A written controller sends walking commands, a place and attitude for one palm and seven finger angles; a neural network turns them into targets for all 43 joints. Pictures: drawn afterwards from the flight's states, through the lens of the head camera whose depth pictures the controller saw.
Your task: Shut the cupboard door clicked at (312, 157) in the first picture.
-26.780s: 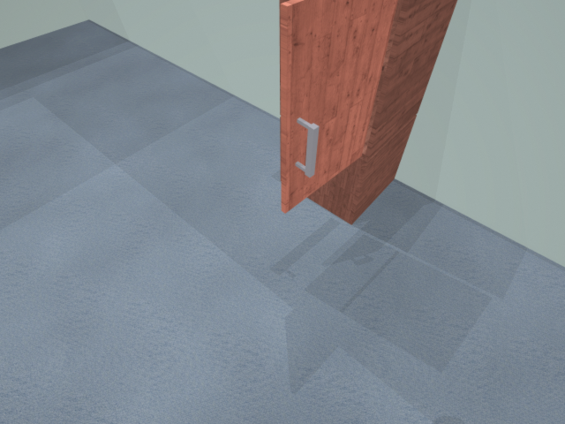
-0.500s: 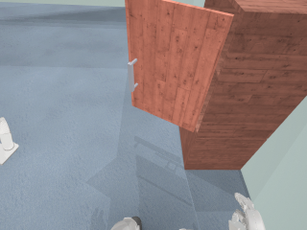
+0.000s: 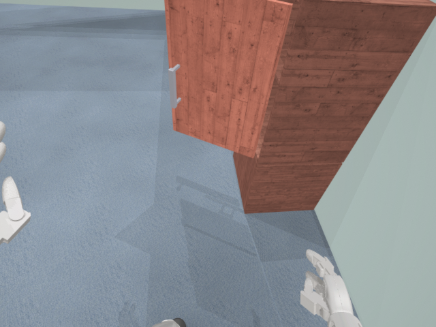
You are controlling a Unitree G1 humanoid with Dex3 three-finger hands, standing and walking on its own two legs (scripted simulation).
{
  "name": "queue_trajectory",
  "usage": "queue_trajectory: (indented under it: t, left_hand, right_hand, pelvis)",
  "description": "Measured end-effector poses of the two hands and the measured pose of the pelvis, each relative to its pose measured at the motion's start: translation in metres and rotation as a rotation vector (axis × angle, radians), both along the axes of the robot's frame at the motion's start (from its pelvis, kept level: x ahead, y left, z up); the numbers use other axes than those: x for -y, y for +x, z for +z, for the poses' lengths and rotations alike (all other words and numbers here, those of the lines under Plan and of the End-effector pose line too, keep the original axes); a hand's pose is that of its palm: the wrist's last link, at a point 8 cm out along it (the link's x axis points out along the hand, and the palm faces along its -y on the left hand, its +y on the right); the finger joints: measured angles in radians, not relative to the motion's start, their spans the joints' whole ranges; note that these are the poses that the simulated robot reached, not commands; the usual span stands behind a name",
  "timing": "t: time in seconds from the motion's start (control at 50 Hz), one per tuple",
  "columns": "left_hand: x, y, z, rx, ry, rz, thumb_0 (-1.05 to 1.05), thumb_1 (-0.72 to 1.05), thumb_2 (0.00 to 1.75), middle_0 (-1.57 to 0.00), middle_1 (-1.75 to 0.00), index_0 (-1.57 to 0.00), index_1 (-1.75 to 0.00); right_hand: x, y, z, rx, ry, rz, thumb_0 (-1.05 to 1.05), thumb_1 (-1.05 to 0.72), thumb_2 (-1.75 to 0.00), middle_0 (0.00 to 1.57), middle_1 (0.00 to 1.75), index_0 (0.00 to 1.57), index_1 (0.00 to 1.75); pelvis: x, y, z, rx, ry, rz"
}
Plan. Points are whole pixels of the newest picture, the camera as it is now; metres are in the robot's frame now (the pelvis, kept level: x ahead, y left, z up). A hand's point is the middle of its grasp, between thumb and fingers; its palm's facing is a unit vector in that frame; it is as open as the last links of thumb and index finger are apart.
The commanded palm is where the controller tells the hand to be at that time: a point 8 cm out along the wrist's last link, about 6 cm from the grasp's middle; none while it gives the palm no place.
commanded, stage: stop stepping back and stand still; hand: left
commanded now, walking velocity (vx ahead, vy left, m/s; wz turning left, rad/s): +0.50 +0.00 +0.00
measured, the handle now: (175, 86) +0.94 +0.18 -0.08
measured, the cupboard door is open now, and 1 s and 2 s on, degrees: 60 60 60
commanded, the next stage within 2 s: let the arm hang, fingers relaxed in 1.26 s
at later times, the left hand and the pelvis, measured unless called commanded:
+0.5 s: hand (12, 289) +0.13 +0.23 +0.18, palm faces +0.27 -0.83 -0.49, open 7.4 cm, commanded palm +0.07 +0.29 +0.19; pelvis -0.09 +0.00 +0.01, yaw -5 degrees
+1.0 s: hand (12, 248) +0.17 +0.25 +0.18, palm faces +0.36 -0.83 -0.44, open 7.4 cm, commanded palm +0.10 +0.30 +0.19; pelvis -0.06 +0.01 +0.00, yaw -4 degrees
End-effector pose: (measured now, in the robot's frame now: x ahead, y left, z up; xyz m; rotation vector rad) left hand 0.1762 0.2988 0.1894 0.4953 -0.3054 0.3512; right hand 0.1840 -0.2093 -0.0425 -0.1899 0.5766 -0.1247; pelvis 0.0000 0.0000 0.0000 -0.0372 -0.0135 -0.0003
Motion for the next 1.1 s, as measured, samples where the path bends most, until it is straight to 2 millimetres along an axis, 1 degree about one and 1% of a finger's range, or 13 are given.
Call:
queue_trajectory:
  t: [0.1,0.18,0.24,0.3,0.38,0.46,0.56,0.62,0.7,0.82,0.88,1.0,1.1]
  left_hand:
    - [0.02,-0.054,0.018,0.024,0.076,-0.072,0.02,0.89,0.9,-0.21,-0.3,-0.21,-0.3]
    - [0.0,-0.079,0.034,0.097,0.078,0.004,0.01,0.88,0.9,-0.21,-0.3,-0.22,-0.31]
    - [-0.023,-0.078,0.029,0.116,0.029,0.085,0.01,0.88,0.9,-0.21,-0.3,-0.22,-0.31]
    - [-0.034,-0.066,0.012,0.125,-0.024,0.095,0.01,0.89,0.9,-0.21,-0.3,-0.21,-0.3]
    - [-0.017,-0.053,-0.008,0.039,-0.04,0.01,0.01,0.9,0.9,-0.2,-0.3,-0.2,-0.3]
    - [0.015,-0.066,-0.006,-0.042,0.019,-0.108,0.02,0.89,0.9,-0.2,-0.3,-0.21,-0.3]
    - [0.032,-0.094,0.023,-0.004,0.208,-0.105,0.02,0.89,0.9,-0.21,-0.3,-0.21,-0.31]
    - [0.025,-0.102,0.032,0.027,0.216,-0.024,0.01,0.88,0.9,-0.21,-0.3,-0.22,-0.31]
    - [0.006,-0.103,0.025,-0.012,0.12,0.106,0.01,0.89,0.9,-0.21,-0.3,-0.22,-0.31]
    - [0.008,-0.08,-0.011,-0.081,-0.048,0.112,0.01,0.89,0.9,-0.2,-0.3,-0.21,-0.3]
    - [0.016,-0.065,-0.017,-0.049,-0.082,0.037,0.02,0.89,0.9,-0.2,-0.3,-0.21,-0.3]
    - [0.01,-0.043,0.007,0.034,0.053,-0.065,0.02,0.89,0.9,-0.21,-0.3,-0.21,-0.3]
    - [0.002,-0.034,0.028,0.011,0.146,-0.058,0.01,0.89,0.9,-0.21,-0.3,-0.21,-0.3]
  right_hand:
    - [0.024,-0.069,-0.017,-0.14,-0.05,-0.038,0.01,-0.9,-0.9,0.21,0.3,0.2,0.3]
    - [0.04,-0.126,-0.022,-0.274,-0.099,-0.109,0.01,-0.9,-0.9,0.21,0.3,0.2,0.3]
    - [0.047,-0.154,-0.024,-0.285,-0.124,-0.166,0.01,-0.91,-0.9,0.21,0.3,0.2,0.3]
    - [0.048,-0.172,-0.034,-0.247,-0.153,-0.2,0.01,-0.91,-0.9,0.2,0.3,0.2,0.3]
    - [0.033,-0.192,-0.036,-0.226,-0.078,-0.238,0.01,-0.91,-0.9,0.2,0.3,0.2,0.3]
    - [0.018,-0.203,-0.033,-0.228,0.003,-0.232,0.01,-0.91,-0.9,0.2,0.3,0.2,0.3]
    - [0.021,-0.197,-0.051,-0.265,0.041,-0.166,0.01,-0.9,-0.9,0.21,0.3,0.2,0.3]
    - [0.031,-0.186,-0.061,-0.312,0.023,-0.121,0.01,-0.9,-0.9,0.21,0.3,0.2,0.3]
    - [0.046,-0.167,-0.051,-0.286,0.009,-0.125,0.01,-0.91,-0.9,0.21,0.3,0.2,0.3]
    - [0.058,-0.131,-0.03,-0.194,-0.056,-0.121,0.01,-0.91,-0.9,0.2,0.3,0.2,0.3]
    - [0.056,-0.112,-0.019,-0.158,-0.103,-0.116,0.01,-0.91,-0.9,0.2,0.3,0.2,0.3]
    - [0.035,-0.082,-0.004,-0.098,-0.102,-0.113,0.01,-0.91,-0.9,0.2,0.3,0.2,0.3]
    - [0.01,-0.075,-0.011,-0.102,-0.019,-0.076,0.01,-0.91,-0.9,0.2,0.3,0.2,0.3]
  pelvis:
    - [0.004,-0.033,0.0,-0.006,0.029,-0.01]
    - [-0.002,-0.043,0.011,-0.019,0.048,-0.042]
    - [-0.012,-0.052,0.013,-0.024,0.045,-0.069]
    - [-0.025,-0.068,-0.001,-0.014,0.022,-0.055]
    - [-0.023,-0.088,-0.002,0.024,0.053,-0.065]
    - [-0.012,-0.093,0.006,0.008,0.039,-0.08]
    - [0.008,-0.092,-0.002,-0.032,0.041,-0.07]
    - [0.01,-0.094,-0.001,-0.016,0.032,-0.059]
    - [0.009,-0.086,0.01,-0.008,0.065,-0.078]
    - [0.004,-0.074,0.013,0.009,0.07,-0.052]
    - [-0.001,-0.066,0.007,0.01,0.047,-0.047]
    - [-0.007,-0.056,0.004,-0.01,0.045,-0.07]
    - [-0.01,-0.052,0.009,-0.039,0.019,-0.078]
